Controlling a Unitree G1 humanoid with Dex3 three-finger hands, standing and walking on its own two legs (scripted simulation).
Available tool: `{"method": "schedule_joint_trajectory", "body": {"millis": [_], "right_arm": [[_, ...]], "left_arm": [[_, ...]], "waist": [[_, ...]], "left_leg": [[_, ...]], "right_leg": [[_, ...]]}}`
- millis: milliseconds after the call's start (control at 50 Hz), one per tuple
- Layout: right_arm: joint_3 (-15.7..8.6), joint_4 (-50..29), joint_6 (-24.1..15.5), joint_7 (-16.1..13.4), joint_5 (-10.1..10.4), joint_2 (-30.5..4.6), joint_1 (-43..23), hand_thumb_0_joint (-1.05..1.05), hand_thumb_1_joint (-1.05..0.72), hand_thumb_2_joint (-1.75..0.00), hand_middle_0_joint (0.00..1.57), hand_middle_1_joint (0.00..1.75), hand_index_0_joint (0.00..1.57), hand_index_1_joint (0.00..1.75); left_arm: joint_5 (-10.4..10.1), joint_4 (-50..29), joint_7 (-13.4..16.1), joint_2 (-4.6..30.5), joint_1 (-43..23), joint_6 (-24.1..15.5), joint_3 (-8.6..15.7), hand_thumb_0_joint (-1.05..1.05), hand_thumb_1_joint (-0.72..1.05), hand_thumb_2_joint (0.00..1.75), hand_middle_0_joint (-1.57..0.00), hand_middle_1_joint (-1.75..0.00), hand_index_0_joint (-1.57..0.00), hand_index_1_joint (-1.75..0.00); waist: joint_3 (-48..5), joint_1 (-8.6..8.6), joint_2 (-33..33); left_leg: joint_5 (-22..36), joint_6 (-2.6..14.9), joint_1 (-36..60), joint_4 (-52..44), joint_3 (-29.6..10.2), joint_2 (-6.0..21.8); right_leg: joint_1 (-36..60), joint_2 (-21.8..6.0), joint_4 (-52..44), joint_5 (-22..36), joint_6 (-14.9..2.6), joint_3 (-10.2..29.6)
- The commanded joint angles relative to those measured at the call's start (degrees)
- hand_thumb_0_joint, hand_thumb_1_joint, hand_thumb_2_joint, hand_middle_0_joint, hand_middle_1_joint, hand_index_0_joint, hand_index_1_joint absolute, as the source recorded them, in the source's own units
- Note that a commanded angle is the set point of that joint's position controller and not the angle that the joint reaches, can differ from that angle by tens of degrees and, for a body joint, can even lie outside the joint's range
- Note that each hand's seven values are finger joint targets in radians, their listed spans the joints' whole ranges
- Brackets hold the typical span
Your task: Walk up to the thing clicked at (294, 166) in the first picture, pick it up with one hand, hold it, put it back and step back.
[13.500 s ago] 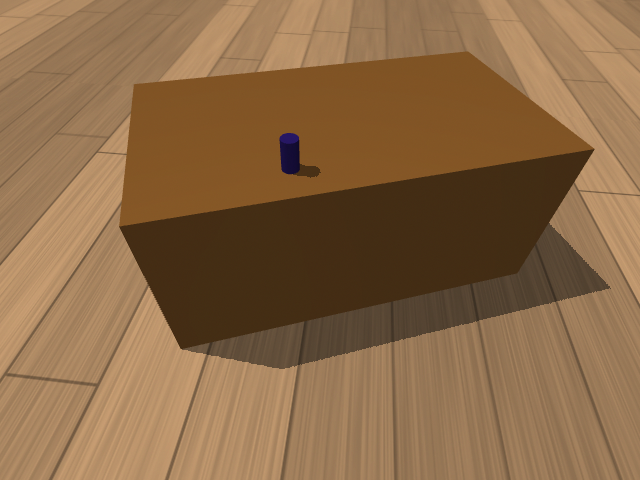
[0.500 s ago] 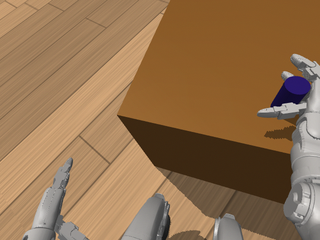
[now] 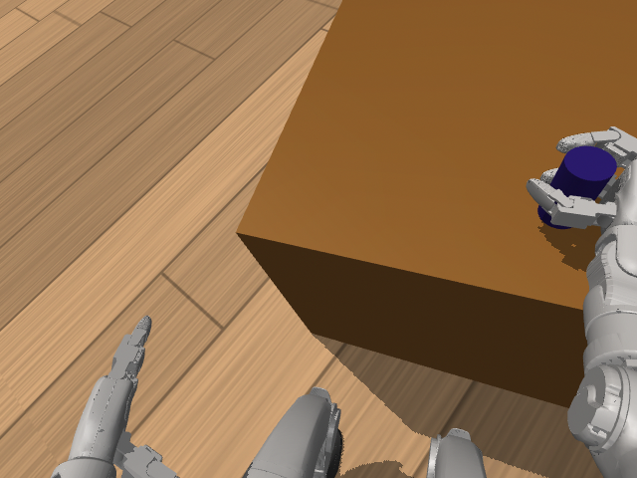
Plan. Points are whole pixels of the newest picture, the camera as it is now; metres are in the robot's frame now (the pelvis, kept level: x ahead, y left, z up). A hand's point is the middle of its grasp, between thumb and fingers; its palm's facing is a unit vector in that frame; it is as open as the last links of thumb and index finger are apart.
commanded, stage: settle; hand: right
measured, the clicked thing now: (573, 190) +0.51 -0.19 +0.01
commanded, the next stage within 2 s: lift in 0.96 s
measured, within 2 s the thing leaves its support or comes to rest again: neither
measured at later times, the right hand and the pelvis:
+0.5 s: hand (602, 158) +0.51 -0.20 +0.07, palm faces +0.12 +0.99 -0.01, open 6.9 cm; pelvis +0.01 -0.01 +0.02, yaw +0 degrees
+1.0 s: hand (605, 140) +0.51 -0.19 +0.10, palm faces +0.12 +0.99 +0.01, open 6.9 cm; pelvis +0.01 +0.00 +0.04, yaw -1 degrees
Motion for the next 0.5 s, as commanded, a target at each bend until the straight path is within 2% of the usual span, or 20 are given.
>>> {"method": "schedule_joint_trajectory", "body": {"millis": [0, 20, 60, 80, 100, 140, 160, 200, 220, 240, 260, 280, 300, 320, 340, 360, 380, 420, 460, 480], "right_arm": [[0.19, -15.88, -3.96, 0.26, 0.96, -10.26, -23.40, 0.00, -0.30, -1.11, 1.28, 1.26, 1.30, 1.26], [-1.36, -19.05, -4.11, -0.23, 0.89, -13.37, -26.44, 0.00, -0.33, -1.14, 1.27, 1.28, 1.29, 1.28], [0.39, -15.99, -3.45, -0.54, 0.94, -11.39, -25.62, 0.00, -0.39, -1.19, 1.29, 1.31, 1.31, 1.31], [0.33, -12.45, -2.96, -0.69, 1.11, -10.41, -23.03, 0.00, -0.44, -1.25, 1.31, 1.36, 1.33, 1.36], [0.91, -8.81, -2.42, -0.68, 1.38, -8.14, -19.51, 0.00, -0.44, -1.27, 1.32, 1.38, 1.34, 1.38], [-0.60, -14.30, -2.62, -0.72, 1.17, -12.67, -24.27, 0.00, -0.48, -1.30, 1.35, 1.41, 1.37, 1.41], [-0.26, -14.95, -2.45, -0.71, 1.01, -13.03, -25.20, 0.00, -0.46, -1.30, 1.35, 1.42, 1.37, 1.42], [2.37, -10.48, -1.77, 0.09, 1.43, -7.76, -22.61, 0.00, -0.47, -1.29, 1.36, 1.41, 1.38, 1.41], [2.37, -9.56, -1.72, 0.27, 1.50, -7.53, -22.59, 0.00, -0.49, -1.31, 1.37, 1.42, 1.39, 1.42], [1.77, -9.38, -1.65, 0.42, 1.61, -8.17, -22.32, 0.00, -0.49, -1.30, 1.37, 1.42, 1.39, 1.42], [0.89, -10.63, -1.58, 0.40, 1.34, -10.27, -22.99, 0.00, -0.52, -1.32, 1.38, 1.43, 1.40, 1.43], [0.46, -14.76, -1.86, 0.25, 1.18, -12.50, -26.63, 0.00, -0.51, -1.30, 1.38, 1.43, 1.40, 1.43], [1.71, -11.78, -1.34, 0.54, 1.40, -9.58, -24.93, 0.00, -0.47, -1.30, 1.37, 1.42, 1.39, 1.42], [1.94, -13.61, -1.37, 0.65, 1.58, -8.95, -26.17, 0.00, -0.47, -1.29, 1.37, 1.41, 1.39, 1.41], [2.70, -12.65, -1.16, 0.73, 1.60, -7.48, -24.87, 0.00, -0.47, -1.31, 1.36, 1.42, 1.39, 1.43], [1.66, -14.51, -1.17, 0.67, 1.79, -9.49, -26.23, 0.00, -0.49, -1.31, 1.37, 1.43, 1.40, 1.43], [2.90, -13.10, -0.81, 0.99, 1.78, -7.74, -25.08, 0.00, -0.49, -1.30, 1.36, 1.42, 1.38, 1.42], [2.02, -13.66, -0.33, 1.06, 1.86, -8.71, -24.06, 0.00, -0.50, -1.30, 1.35, 1.41, 1.37, 1.41], [1.42, -14.58, -0.17, 0.83, 1.90, -9.85, -25.51, 0.00, -0.50, -1.30, 1.37, 1.42, 1.39, 1.43], [1.22, -16.45, -0.26, 0.80, 2.34, -10.40, -27.10, 0.00, -0.50, -1.31, 1.37, 1.43, 1.39, 1.43]], "left_arm": [[-0.44, -9.83, 1.54, 9.57, -3.19, -2.60, 7.07, 0.00, -0.56, 0.06, -0.07, -0.06, -0.07, -0.06], [-0.77, -12.49, 2.07, 11.50, -4.39, -2.74, 8.64, 0.00, -0.56, 0.06, -0.07, -0.06, -0.06, -0.06], [-0.87, -9.64, 2.39, 11.16, -2.58, -2.19, 7.86, 0.00, -0.57, 0.06, -0.07, -0.06, -0.06, -0.07], [-1.06, -7.19, 2.38, 10.97, -0.21, -1.76, 7.87, 0.00, -0.56, 0.06, -0.07, -0.06, -0.06, -0.07], [-1.37, -7.59, 2.29, 10.19, -1.16, -1.72, 7.13, 0.00, -0.57, 0.06, -0.07, -0.06, -0.06, -0.06], [-1.70, -9.27, 2.53, 10.37, -1.09, -1.82, 7.47, 0.00, -0.56, 0.05, -0.06, -0.06, -0.06, -0.06], [-1.56, -7.05, 2.48, 10.32, 1.87, -1.42, 7.51, 0.00, -0.56, 0.06, -0.06, -0.06, -0.06, -0.06], [-1.67, -4.17, 2.10, 7.80, 3.22, -1.35, 5.44, 0.00, -0.55, 0.05, -0.06, -0.06, -0.06, -0.06], [-1.71, -3.92, 2.07, 7.36, 2.48, -1.57, 5.08, 0.00, -0.55, 0.05, -0.06, -0.06, -0.06, -0.06], [-1.87, -4.39, 2.05, 7.18, 0.80, -1.88, 4.95, 0.00, -0.54, 0.05, -0.06, -0.06, -0.06, -0.06], [-1.79, -3.11, 2.23, 8.12, 0.77, -1.88, 6.20, 0.00, -0.54, 0.04, -0.06, -0.06, -0.06, -0.06], [-1.57, -2.65, 2.44, 9.87, 1.43, -1.82, 8.23, 0.00, -0.54, 0.04, -0.06, -0.06, -0.06, -0.06], [-1.42, -4.17, 2.14, 9.20, -0.40, -2.11, 6.68, 0.00, -0.53, 0.04, -0.06, -0.06, -0.06, -0.06], [-1.45, -3.96, 2.22, 9.78, 0.21, -2.24, 7.70, 0.00, -0.53, 0.04, -0.06, -0.06, -0.06, -0.06], [-1.40, -4.59, 2.08, 9.19, -0.93, -2.39, 7.00, 0.00, -0.54, 0.05, -0.06, -0.06, -0.06, -0.06], [-1.59, -3.19, 2.15, 9.01, -0.38, -2.34, 6.81, 0.00, -0.54, 0.05, -0.06, -0.06, -0.06, -0.06], [-1.63, -4.95, 2.29, 9.44, -1.54, -2.55, 7.31, 0.00, -0.54, 0.05, -0.06, -0.06, -0.06, -0.06], [-1.63, -4.65, 2.23, 8.90, -1.78, -2.52, 6.17, 0.00, -0.54, 0.05, -0.06, -0.06, -0.06, -0.06], [-1.77, -4.83, 2.15, 7.72, -3.13, -2.48, 4.74, 0.00, -0.55, 0.05, -0.06, -0.06, -0.06, -0.06], [-1.93, -4.45, 2.50, 9.32, -1.94, -2.38, 6.43, 0.00, -0.54, 0.05, -0.06, -0.06, -0.06, -0.06]], "waist": [[-32.82, -3.41, -16.39], [-36.20, -3.14, -14.87], [-31.86, -2.03, -13.19], [-28.38, -1.75, -10.80], [-26.73, -1.56, -8.95], [-30.48, -1.64, -10.57], [-29.89, -1.99, -10.97], [-24.66, -1.16, -10.06], [-22.76, -1.05, -10.28], [-23.20, -1.83, -10.67], [-23.24, -2.63, -11.63], [-24.82, -2.23, -13.59], [-25.02, -2.09, -12.72], [-25.51, -1.92, -12.52], [-26.54, -2.57, -12.96], [-26.99, -3.45, -13.96], [-28.63, -2.35, -13.34], [-30.30, -2.90, -12.66], [-30.92, -4.48, -13.20], [-31.20, -3.33, -11.79]], "left_leg": [[16.11, 3.21, 20.63, -6.25, 1.41, -2.09], [16.09, 3.03, 22.37, -6.99, 1.32, -2.13], [13.97, 2.93, 22.44, -8.50, 1.50, -2.35], [12.63, 2.81, 22.51, -9.62, 1.66, -2.47], [12.96, 2.68, 22.69, -10.28, 1.92, -2.55], [15.36, 2.38, 25.00, -10.92, 1.00, -2.18], [15.25, 2.46, 25.08, -10.98, 0.94, -2.20], [14.71, 2.63, 22.36, -11.47, 1.22, -2.30], [15.03, 2.66, 21.42, -11.40, 1.40, -2.29], [15.49, 2.66, 21.07, -11.19, 1.39, -2.11], [15.25, 2.73, 20.31, -11.15, 1.29, -1.98], [15.11, 2.86, 20.24, -11.22, 0.90, -1.87], [14.91, 2.90, 20.49, -11.35, 1.25, -2.01], [14.70, 2.94, 20.37, -11.51, 1.51, -2.06], [15.44, 3.02, 20.76, -11.28, 1.62, -2.10], [15.36, 3.07, 21.09, -11.53, 1.44, -1.97], [16.20, 2.99, 21.94, -11.62, 1.67, -2.03], [17.87, 2.87, 23.94, -11.81, 1.85, -1.98], [17.79, 2.78, 25.36, -12.20, 1.51, -1.84], [17.35, 2.74, 25.77, -12.76, 1.70, -1.96]], "right_leg": [[21.00, 1.96, -10.98, 22.12, -1.42, -1.90], [22.70, 1.77, -11.13, 21.30, -1.73, -1.79], [21.50, 1.88, -12.37, 17.72, -1.87, -1.90], [19.78, 1.99, -13.29, 15.91, -2.18, -1.78], [19.31, 2.08, -13.80, 16.26, -2.36, -1.62], [21.51, 2.08, -13.79, 17.70, -2.54, -2.27], [21.64, 2.20, -14.06, 17.71, -2.48, -2.53], [21.20, 2.28, -14.46, 17.48, -2.43, -2.55], [21.17, 2.25, -14.53, 18.30, -2.37, -2.41], [21.67, 2.21, -14.76, 19.32, -2.29, -2.37], [22.83, 2.03, -14.94, 19.71, -2.10, -2.46], [24.41, 1.91, -15.02, 19.71, -2.03, -2.62], [24.83, 1.89, -15.40, 20.01, -1.97, -2.45], [25.90, 1.77, -15.59, 20.28, -1.86, -2.19], [26.79, 1.83, -15.77, 22.25, -1.65, -2.12], [27.16, 1.83, -15.78, 22.17, -1.62, -2.38], [28.48, 1.76, -15.68, 23.31, -1.61, -2.14], [28.37, 1.90, -15.82, 24.82, -1.61, -2.04], [28.08, 2.22, -16.34, 24.10, -1.66, -2.52], [28.57, 2.00, -16.68, 23.15, -1.71, -2.23]]}}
